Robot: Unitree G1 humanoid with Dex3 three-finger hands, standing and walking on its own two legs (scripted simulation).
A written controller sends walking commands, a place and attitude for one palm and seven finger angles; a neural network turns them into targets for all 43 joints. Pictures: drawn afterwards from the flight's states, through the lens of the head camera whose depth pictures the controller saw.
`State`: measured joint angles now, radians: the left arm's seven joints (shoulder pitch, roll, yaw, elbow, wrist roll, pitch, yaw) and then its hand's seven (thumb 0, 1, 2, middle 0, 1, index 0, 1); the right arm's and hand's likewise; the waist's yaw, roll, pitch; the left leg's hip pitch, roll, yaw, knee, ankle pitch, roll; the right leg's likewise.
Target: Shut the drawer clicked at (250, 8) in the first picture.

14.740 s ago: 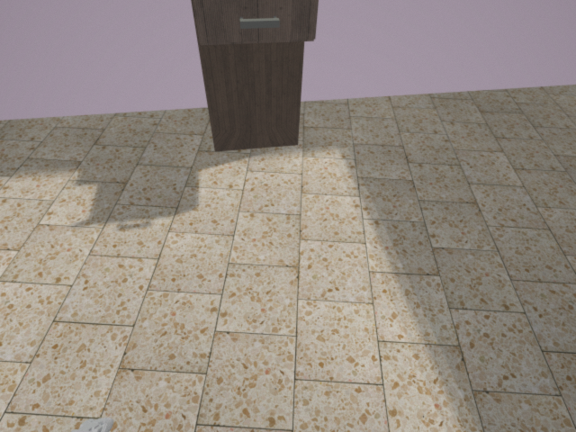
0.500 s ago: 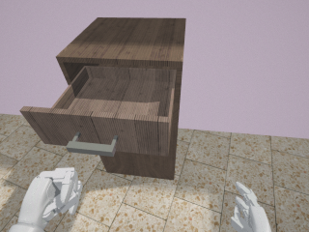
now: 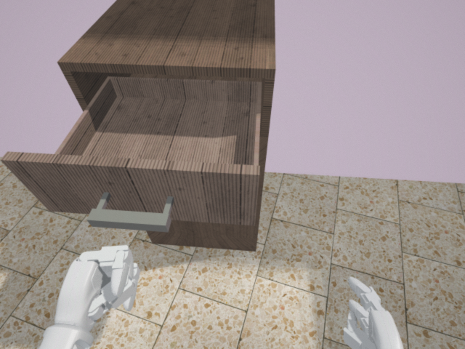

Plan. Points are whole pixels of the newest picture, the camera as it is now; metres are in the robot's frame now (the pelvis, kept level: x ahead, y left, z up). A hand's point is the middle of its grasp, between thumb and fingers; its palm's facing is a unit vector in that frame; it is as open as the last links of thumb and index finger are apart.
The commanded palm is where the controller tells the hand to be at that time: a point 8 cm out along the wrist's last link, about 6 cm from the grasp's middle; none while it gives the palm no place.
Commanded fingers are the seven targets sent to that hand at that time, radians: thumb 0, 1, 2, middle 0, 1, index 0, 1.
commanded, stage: bring the fist close to the handle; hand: left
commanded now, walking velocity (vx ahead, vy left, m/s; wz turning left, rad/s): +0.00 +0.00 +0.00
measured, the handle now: (133, 209) +0.34 +0.20 +0.05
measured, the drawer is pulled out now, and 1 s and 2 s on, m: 0.27 0.27 0.16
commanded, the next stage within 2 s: push the drawer shut in 0.60 s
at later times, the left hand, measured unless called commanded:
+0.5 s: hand (145, 279) +0.22 +0.15 +0.05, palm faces -0.05 -1.00 -0.05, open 3.3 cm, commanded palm +0.19 +0.20 +0.06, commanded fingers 0.00 0.90 0.90 -1.40 -1.60 -1.40 -1.60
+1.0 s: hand (149, 257) +0.25 +0.15 +0.05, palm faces -0.04 -1.00 -0.07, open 3.3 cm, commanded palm +0.23 +0.21 +0.06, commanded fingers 0.00 0.90 0.90 -1.40 -1.60 -1.40 -1.60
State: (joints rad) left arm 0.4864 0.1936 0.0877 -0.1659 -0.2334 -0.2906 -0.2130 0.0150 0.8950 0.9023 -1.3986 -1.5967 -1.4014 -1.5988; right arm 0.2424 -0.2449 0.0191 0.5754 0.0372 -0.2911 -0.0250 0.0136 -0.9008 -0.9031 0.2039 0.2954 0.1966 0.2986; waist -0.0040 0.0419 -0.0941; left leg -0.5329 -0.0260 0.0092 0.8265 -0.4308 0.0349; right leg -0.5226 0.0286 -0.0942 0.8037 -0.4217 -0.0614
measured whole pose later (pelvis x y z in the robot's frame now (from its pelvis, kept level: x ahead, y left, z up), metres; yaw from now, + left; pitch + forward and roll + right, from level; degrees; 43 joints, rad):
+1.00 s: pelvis +0.00 +0.00 -0.01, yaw +0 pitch +11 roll -1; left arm 0.27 0.22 0.08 -0.01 -0.22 -0.31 -0.15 0.02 0.89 0.90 -1.40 -1.60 -1.40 -1.60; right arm 0.25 -0.26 0.03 0.53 0.04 -0.16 -0.02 0.01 -0.90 -0.90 0.20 0.30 0.20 0.30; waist -0.03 0.04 -0.12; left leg -0.66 -0.01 0.01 0.93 -0.47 0.03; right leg -0.64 0.04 -0.10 0.90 -0.46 -0.07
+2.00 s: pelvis -0.01 +0.01 -0.01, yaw -1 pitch +12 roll +0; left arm -0.30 0.22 0.12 0.54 -0.16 -0.35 -0.10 -0.01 0.90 0.94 -1.40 -1.60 -1.40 -1.60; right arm 0.30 -0.27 0.02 0.62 0.04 -0.06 0.00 0.01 -0.90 -0.90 0.20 0.30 0.20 0.30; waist -0.06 0.03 -0.09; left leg -0.66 -0.02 0.03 0.88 -0.43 0.05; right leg -0.66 0.03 -0.07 0.86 -0.41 -0.05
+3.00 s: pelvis -0.02 +0.01 -0.02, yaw -3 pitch +20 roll -2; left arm -0.88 0.42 0.35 1.16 -0.08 -0.42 -0.15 -0.01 0.83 0.90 -1.40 -1.60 -1.40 -1.60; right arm 0.40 -0.28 0.03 0.64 0.00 0.02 0.02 0.00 -0.90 -0.90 0.20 0.30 0.20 0.30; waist -0.18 0.02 -0.11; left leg -0.87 0.00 0.04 0.96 -0.45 0.05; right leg -0.86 0.05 -0.07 0.91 -0.41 -0.05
